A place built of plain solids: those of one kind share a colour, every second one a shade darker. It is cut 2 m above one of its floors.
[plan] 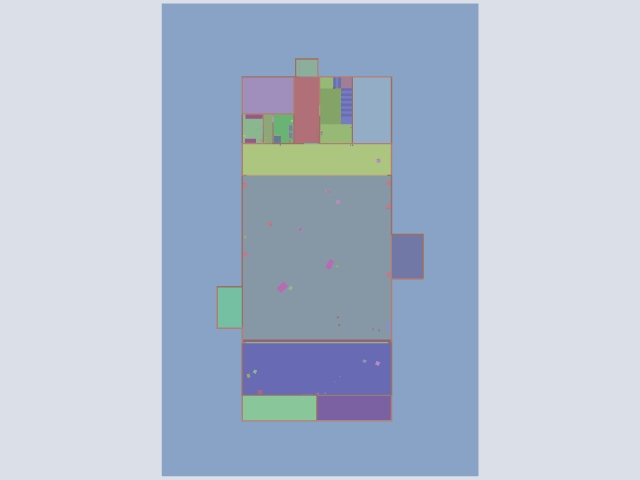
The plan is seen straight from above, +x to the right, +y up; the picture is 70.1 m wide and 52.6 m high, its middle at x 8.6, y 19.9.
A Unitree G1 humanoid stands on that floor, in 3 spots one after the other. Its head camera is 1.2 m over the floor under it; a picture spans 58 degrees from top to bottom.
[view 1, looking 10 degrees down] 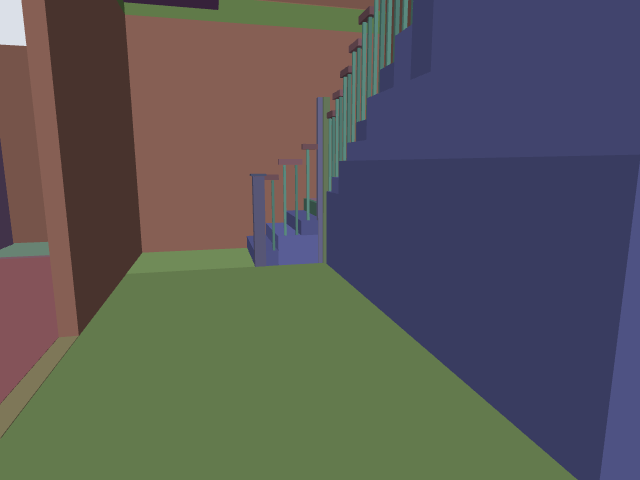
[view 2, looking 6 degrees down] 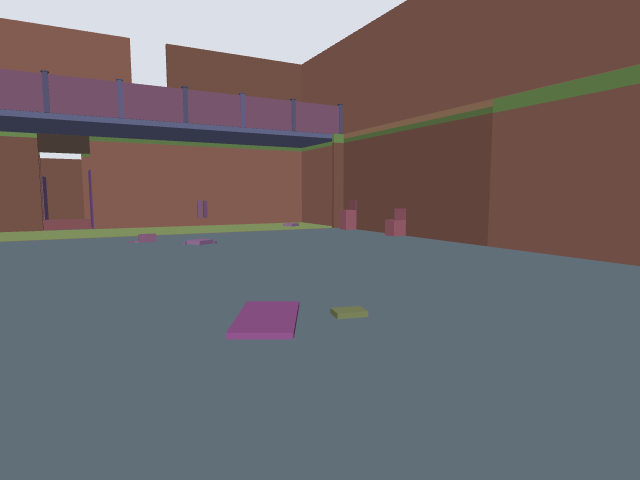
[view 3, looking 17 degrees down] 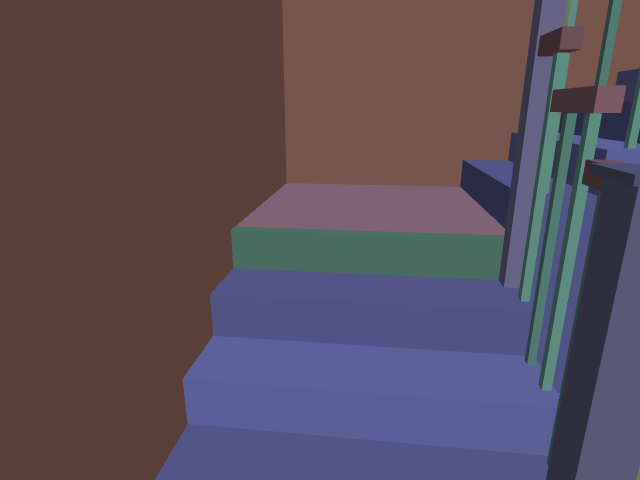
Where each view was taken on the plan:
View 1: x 9.57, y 31.48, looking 76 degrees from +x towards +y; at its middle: stair_front_newel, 5.26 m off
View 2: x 8.22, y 13.43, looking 62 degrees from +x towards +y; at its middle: floor_main_hall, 11.48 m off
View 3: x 9.16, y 37.10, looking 7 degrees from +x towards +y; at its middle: stair_front_head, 1.81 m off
